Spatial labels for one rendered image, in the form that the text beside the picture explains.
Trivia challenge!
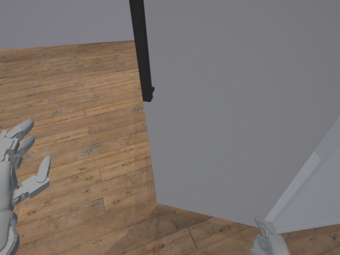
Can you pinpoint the handle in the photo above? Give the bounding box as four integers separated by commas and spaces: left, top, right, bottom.
129, 0, 155, 102

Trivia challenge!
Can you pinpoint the right robot hand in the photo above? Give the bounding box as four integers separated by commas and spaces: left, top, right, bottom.
250, 216, 290, 255

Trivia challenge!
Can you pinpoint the left robot hand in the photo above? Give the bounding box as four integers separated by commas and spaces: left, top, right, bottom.
0, 119, 50, 211

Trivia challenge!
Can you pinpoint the fridge door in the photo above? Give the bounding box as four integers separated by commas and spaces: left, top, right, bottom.
143, 0, 340, 227

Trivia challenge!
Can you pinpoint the left robot forearm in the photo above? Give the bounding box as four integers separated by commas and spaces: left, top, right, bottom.
0, 210, 20, 255

